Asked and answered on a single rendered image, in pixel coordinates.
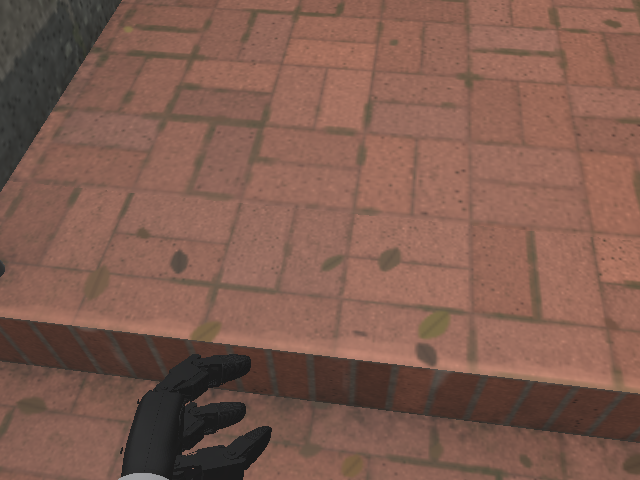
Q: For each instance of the robot left hand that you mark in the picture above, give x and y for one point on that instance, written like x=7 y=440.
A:
x=163 y=427

